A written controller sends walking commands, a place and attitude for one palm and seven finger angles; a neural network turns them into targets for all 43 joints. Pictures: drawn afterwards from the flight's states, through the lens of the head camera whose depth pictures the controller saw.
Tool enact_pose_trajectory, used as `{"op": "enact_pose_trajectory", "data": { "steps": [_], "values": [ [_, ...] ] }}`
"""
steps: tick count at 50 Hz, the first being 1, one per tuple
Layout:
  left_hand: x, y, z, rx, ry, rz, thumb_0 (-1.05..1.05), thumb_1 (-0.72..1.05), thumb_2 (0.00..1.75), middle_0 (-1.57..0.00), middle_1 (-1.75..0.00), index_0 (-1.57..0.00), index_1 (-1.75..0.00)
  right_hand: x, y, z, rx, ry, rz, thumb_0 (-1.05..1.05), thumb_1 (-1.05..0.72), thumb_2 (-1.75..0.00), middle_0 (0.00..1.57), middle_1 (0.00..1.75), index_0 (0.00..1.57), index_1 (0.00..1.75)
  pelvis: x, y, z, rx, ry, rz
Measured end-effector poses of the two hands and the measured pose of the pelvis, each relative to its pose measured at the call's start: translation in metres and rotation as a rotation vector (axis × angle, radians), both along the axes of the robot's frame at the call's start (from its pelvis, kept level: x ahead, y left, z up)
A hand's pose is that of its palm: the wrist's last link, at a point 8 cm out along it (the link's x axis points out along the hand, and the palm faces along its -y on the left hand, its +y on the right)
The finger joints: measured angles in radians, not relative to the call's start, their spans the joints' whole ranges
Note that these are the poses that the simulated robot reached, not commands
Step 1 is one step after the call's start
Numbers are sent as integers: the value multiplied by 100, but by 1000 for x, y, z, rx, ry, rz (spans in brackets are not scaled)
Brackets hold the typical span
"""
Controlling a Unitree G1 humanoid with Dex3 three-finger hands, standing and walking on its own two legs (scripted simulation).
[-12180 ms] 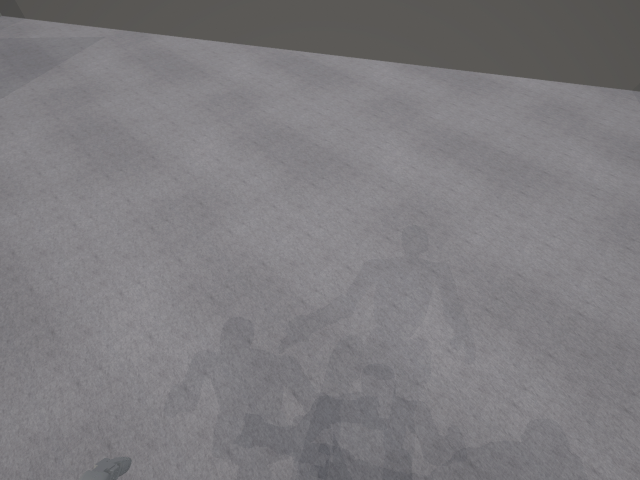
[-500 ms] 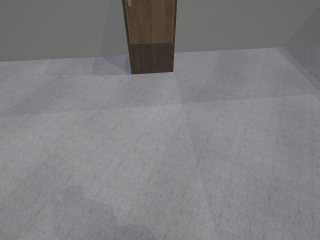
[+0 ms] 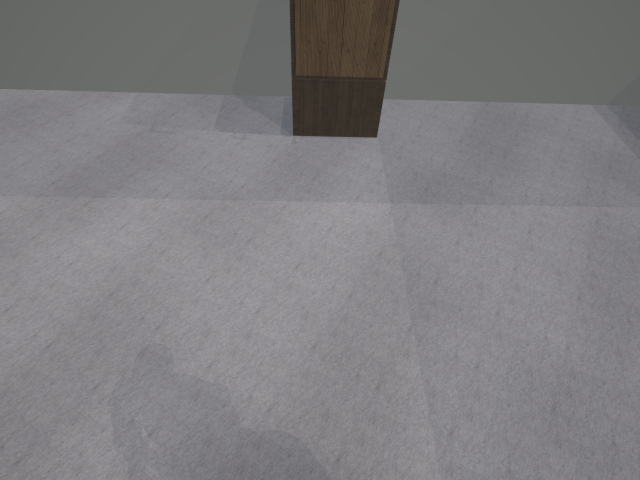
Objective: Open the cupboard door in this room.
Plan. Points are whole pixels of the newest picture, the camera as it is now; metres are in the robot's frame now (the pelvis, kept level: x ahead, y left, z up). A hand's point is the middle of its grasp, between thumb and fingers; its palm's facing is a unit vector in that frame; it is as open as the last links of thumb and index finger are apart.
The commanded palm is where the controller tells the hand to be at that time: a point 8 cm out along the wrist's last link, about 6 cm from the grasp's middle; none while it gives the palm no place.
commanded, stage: turn or walk to find it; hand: left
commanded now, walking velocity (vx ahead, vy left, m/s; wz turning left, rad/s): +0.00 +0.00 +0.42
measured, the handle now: out of the picture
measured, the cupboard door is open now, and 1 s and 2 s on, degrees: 0 0 0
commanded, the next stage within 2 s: stand and wait in 0.24 s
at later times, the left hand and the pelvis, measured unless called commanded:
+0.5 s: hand out of the picture -0.05 +0.14 -0.16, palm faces +0.22 -0.95 -0.24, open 7.4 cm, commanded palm none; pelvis -0.02 -0.04 +0.01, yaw +11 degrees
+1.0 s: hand out of the picture -0.05 +0.16 -0.16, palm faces +0.28 -0.92 -0.27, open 7.4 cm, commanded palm none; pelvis -0.04 -0.04 +0.00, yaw +16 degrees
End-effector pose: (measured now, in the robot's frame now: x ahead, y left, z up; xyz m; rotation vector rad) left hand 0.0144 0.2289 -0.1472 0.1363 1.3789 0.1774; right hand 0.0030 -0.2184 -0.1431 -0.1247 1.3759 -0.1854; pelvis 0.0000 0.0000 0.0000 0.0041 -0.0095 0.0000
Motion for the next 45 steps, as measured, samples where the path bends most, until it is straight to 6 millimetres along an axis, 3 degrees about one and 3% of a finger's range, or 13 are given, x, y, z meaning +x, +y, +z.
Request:
{"op": "enact_pose_trajectory", "data": {
  "steps": [9, 18, 24, 30, 33, 37, 45],
  "values": [
    [15, -8, 25, 99, -132, 49, 1, 91, 90, -20, -30, -20, -30, 26, -40, -15, 25, -21, 87, 1, -91, -90, 20, 30, 20, 29, -10, -28, -2, 8, 17, 95],
    [-29, -29, 36, 102, -101, 126, 0, 91, 90, -20, -30, -20, -30, 69, -71, -3, -2, -62, 180, 1, -91, -90, 20, 30, 19, 29, -15, -42, 8, 49, 6, 174],
    [-69, -40, 26, 51, -19, 170, 0, 90, 90, -20, -30, -21, -30, 89, -60, 1, -18, -72, 242, 1, -91, -90, 20, 30, 19, 29, -18, -37, 7, 36, 14, 191],
    [-113, -35, 3, -11, 75, 236, 1, 90, 90, -20, -30, -21, -30, 104, -23, 4, -27, -124, 307, 1, -91, -90, 20, 30, 19, 29, -23, -20, -2, -9, 11, 206],
    [-125, -29, -5, -25, 101, 257, 1, 90, 90, -20, -30, -21, -30, 103, -4, 10, -20, -143, 328, 1, -91, -90, 20, 30, 19, 29, -25, -15, -2, 7, -3, 205],
    [-123, -19, -2, -18, 91, 266, 1, 91, 90, -20, -30, -20, -30, 94, 7, 14, -12, -158, 321, 0, -91, -90, 20, 30, 20, 29, -30, -12, 2, 2, -17, 224],
    [-86, -8, 15, 73, -66, 241, 1, 91, 90, -20, -30, -20, -30, 71, -20, 0, 4, -114, 316, 0, -92, -90, 20, 30, 20, 30, -42, -29, 1, 18, -22, 255]
  ]
}}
